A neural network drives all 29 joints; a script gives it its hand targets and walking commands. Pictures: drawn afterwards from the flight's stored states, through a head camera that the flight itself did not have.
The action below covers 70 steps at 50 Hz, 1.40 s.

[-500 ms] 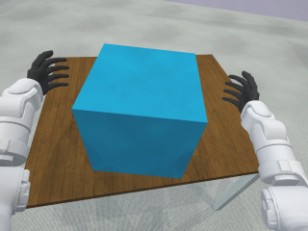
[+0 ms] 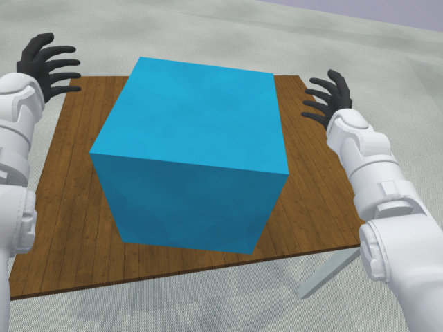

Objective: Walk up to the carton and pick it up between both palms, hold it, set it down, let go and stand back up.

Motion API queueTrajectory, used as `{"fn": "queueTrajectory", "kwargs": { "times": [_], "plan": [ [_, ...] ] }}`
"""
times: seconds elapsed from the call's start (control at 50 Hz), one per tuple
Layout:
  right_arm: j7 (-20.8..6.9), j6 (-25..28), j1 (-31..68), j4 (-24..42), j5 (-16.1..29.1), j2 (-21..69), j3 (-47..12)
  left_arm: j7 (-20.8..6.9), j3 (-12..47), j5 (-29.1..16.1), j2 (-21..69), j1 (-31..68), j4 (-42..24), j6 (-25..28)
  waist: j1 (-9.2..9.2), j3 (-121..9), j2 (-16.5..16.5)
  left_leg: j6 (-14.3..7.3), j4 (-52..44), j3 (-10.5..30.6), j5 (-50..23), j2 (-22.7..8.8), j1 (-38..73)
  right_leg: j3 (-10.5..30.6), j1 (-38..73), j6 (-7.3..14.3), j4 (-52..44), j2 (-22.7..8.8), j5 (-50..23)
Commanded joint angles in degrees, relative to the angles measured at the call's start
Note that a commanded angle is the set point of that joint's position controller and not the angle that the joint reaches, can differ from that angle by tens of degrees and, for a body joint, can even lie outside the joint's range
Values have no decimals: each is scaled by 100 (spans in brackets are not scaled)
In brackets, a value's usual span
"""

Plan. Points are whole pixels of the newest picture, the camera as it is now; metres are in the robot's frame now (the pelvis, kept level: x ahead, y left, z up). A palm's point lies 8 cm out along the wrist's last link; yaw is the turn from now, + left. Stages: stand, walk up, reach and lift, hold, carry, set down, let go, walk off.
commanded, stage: reach and lift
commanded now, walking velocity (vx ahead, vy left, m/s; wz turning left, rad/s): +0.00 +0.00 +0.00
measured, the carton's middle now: (197, 158) +0.48 -0.02 +0.03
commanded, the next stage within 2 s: none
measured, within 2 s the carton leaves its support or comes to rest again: neither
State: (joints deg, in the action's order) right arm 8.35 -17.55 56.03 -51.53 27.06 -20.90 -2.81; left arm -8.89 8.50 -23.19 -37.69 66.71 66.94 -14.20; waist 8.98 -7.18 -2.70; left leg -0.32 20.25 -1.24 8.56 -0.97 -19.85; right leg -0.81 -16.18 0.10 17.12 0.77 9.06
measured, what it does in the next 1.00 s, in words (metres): stands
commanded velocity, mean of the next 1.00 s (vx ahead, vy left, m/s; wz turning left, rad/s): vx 0.00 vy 0.00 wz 0.00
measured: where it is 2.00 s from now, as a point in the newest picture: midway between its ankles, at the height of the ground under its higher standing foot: outside the picture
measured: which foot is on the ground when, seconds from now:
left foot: down 0.00-1.00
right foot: down 0.00-1.00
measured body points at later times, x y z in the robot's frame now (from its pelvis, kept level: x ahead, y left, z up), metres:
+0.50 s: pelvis -0.01 +0.00 -0.01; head +0.05 +0.04 +0.43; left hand +0.49 +0.25 +0.13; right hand +0.43 -0.24 +0.12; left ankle +0.01 +0.11 -0.75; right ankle -0.01 -0.12 -0.75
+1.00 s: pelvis -0.01 +0.00 -0.02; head +0.07 +0.04 +0.42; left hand +0.50 +0.22 +0.08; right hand +0.44 -0.23 +0.08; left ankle +0.01 +0.11 -0.75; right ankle -0.02 -0.12 -0.75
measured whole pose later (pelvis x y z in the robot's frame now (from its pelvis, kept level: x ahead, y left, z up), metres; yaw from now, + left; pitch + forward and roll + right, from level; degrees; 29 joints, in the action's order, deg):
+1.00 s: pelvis -0.01 +0.00 -0.02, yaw +1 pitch +22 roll -2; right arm 7.8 4.4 56.7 -71.3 24.1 -14.8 -5.2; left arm -7.2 13.5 -22.8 -27.9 67.0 87.1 10.0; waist 8.9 -13.8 -1.6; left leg 0.2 31.3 0.6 11.4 -1.4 -41.6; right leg -2.6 -37.0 0.1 27.4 1.2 12.1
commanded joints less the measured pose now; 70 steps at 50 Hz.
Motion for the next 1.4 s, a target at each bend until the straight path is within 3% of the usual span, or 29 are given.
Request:
{"fn": "queueTrajectory", "kwargs": {
  "times": [0.0, 0.02, 0.08, 0.12, 0.14, 0.16, 0.18, 0.26, 0.3, 0.34, 0.36, 0.42, 0.5, 0.56, 0.6, 0.66, 0.72, 0.84, 0.88, 0.94, 0.96, 0.98, 1.0, 1.08, 1.12, 1.18, 1.26, 1.32, 1.38],
  "plan": [
    [31, 258, 2441, 24, -33, -946, 148, -11, 57, 3, -842, 2446, 42, 314, -51, -2208, 737, 43, 189, 231, -1378, 37, 1760, -73, 140, -85, 96, 36, -2004],
    [5, 317, 2491, -83, 49, -869, 158, 8, 166, -28, -802, 2592, 29, 367, 73, -2216, 914, 73, 274, 243, -1410, 74, 1860, -75, -94, -60, 135, 51, -1930],
    [36, 482, 2641, 19, 7, -899, 2, 25, 248, -183, -754, 2780, 214, 584, 68, -2472, 753, 59, 364, 316, -1480, 51, 1800, -97, -258, -37, 99, 59, -1746],
    [-4, 579, 2920, 101, 44, -833, 15, 18, 381, -285, -655, 2895, 122, 733, 27, -3175, 754, 75, 507, 262, -1919, 79, 1849, -131, -110, -68, 272, 72, -2331],
    [-10, 616, 2553, -127, 86, -630, -23, 18, 385, -211, -677, 2671, 55, 835, 162, -3068, 1025, 108, 539, 280, -1990, 86, 1796, -138, -98, -69, 296, 55, -2491],
    [-68, 635, 2464, -854, -62, -734, 128, -16, 410, -89, -496, 2539, 624, 849, 154, -2554, 1056, 147, 631, 309, -1996, 13, 1919, -203, -541, -42, 304, 82, -2169],
    [-85, 733, 2394, -438, 41, -829, -91, -40, 278, -64, -500, 2466, 364, 892, -37, -2761, 995, 193, 703, 345, -2292, 12, 2189, -204, -436, -62, 235, 95, -2177],
    [-78, 956, 2500, -914, -266, -682, -32, -7, 584, -86, -380, 2539, 1257, 1192, -36, -2081, 920, 111, 449, 312, -1124, -11, 1291, -184, -798, -30, 171, -7, -1096],
    [-88, 1110, 2393, -674, -222, -556, -31, 10, 565, -176, -454, 2760, 681, 1522, 30, -2793, 1086, 158, 573, 300, -1584, 15, 1641, -243, -735, -21, 247, 32, -1418],
    [-124, 1207, 2624, -894, -232, -583, 89, 32, 730, -276, -380, 2932, 1002, 1693, 144, -2783, 1196, 227, 671, 344, -1553, -10, 1593, -319, -1174, 19, 230, 51, -1208],
    [-157, 1262, 2534, -1031, -312, -563, 56, 53, 765, -278, -344, 2899, 1064, 1778, 4, -2720, 1247, 255, 716, 330, -1429, -36, 1508, -325, -1237, 42, 281, 50, -1049],
    [-94, 1483, 2558, -887, -410, -521, 111, 92, 765, -359, -254, 2823, 1375, 2009, 64, -3013, 1131, 165, 785, 301, -1083, 46, 1109, -307, -1268, -70, 447, -20, -1024],
    [-132, 1799, 2434, -817, -351, -536, 35, 108, 697, -419, -236, 2755, 1057, 2298, 60, -3890, 1288, 274, 1086, 247, -1816, 0, 1281, -302, -1205, -99, 674, -2, -1707],
    [-79, 1929, 2318, -1358, -337, -535, -42, 134, 590, -233, -114, 2409, 1751, 2274, 32, -3385, 1060, 235, 1226, 262, -1630, 49, 1023, -328, -1501, -171, 777, 38, -1513],
    [-29, 1982, 2320, -1084, -392, -469, -56, 79, 618, -267, -96, 2472, 1626, 2369, 56, -3416, 786, 150, 1016, 279, -1184, 52, 760, -323, -1263, -232, 714, 16, -1406],
    [-32, 2081, 2406, -885, -219, -381, -159, 93, 505, -166, -286, 2561, 1568, 2453, -28, -3658, 764, 130, 1113, 233, -1592, 117, 610, -224, -1004, -283, 898, 5, -2008],
    [-14, 2176, 2319, -1033, -343, -379, -188, 117, 570, -293, -184, 2660, 1707, 2632, 6, -3791, 821, 179, 1197, 211, -1381, 106, 404, -317, -1069, -306, 932, -30, -1853],
    [-147, 2315, 2259, -1380, -130, -333, -194, 165, 623, -185, 214, 2370, 1570, 2609, -66, -3675, 1178, 361, 1504, 282, -2375, 12, 1093, -333, -1751, -159, 985, 37, -1898],
    [-102, 2321, 2187, -1423, -215, -362, -237, 135, 452, -23, 252, 2257, 1641, 2548, -46, -3790, 966, 309, 1533, 243, -2391, 49, 1048, -289, -1672, -222, 949, 28, -2091],
    [-17, 2381, 2240, -1245, -352, -279, -36, 182, 429, 71, 334, 2477, 1088, 2572, 23, -3949, 1108, 344, 1433, 226, -2317, 60, 1053, -333, -1454, -221, 911, 13, -2162],
    [3, 2431, 2230, -1176, -378, -269, 34, 216, 357, 96, 256, 2456, 1126, 2613, -42, -4078, 1211, 388, 1510, 139, -2442, 66, 1080, -327, -1431, -221, 960, 50, -2193],
    [-13, 2430, 2176, -1428, -398, -180, -105, 199, 373, 91, 406, 2275, 1643, 2599, -18, -3706, 963, 379, 1507, 140, -2236, 30, 844, -312, -1479, -243, 964, 30, -2132],
    [-11, 2481, 2262, -1248, -423, -143, -73, 216, 404, 148, 483, 2398, 1219, 2684, -112, -3822, 1203, 372, 1489, 169, -2359, 50, 934, -285, -1428, -201, 957, -17, -2146],
    [9, 2451, 2153, -1263, -311, -193, -51, 372, 93, 274, 349, 2441, 976, 2641, -96, -4170, 1139, 456, 1550, 227, -2539, 20, 1057, -342, -1376, -215, 998, 90, -2206],
    [53, 2398, 2193, -1498, -432, -304, -31, 355, 112, 281, 579, 2238, 1737, 2579, -97, -3646, 961, 477, 1472, 191, -2198, 56, 917, -317, -1604, -219, 890, 67, -1732],
    [39, 2272, 2443, -1502, -544, -105, 89, 430, 471, 170, 705, 2649, 1466, 2530, -122, -3240, 1158, 449, 1232, 195, -1346, -21, 837, -364, -2024, -111, 775, -4, -835],
    [40, 2297, 2551, -1229, -575, 148, 122, 475, 469, 114, 747, 2832, 1265, 2609, -62, -3686, 1092, 388, 1365, 224, -1656, -37, 967, -445, -1836, -84, 848, 18, -1129],
    [112, 2262, 2585, -1579, -686, -62, 238, 490, 334, 173, 746, 2643, 1775, 2564, -20, -3586, 1129, 410, 1457, 265, -1685, -54, 905, -323, -1932, -66, 895, 18, -1107],
    [118, 2313, 2549, -1368, -841, 184, 311, 502, 308, 266, 932, 2627, 1640, 2600, -130, -3712, 1014, 415, 1432, 187, -1723, -33, 989, -424, -1907, -92, 864, 57, -1084]
  ]
}}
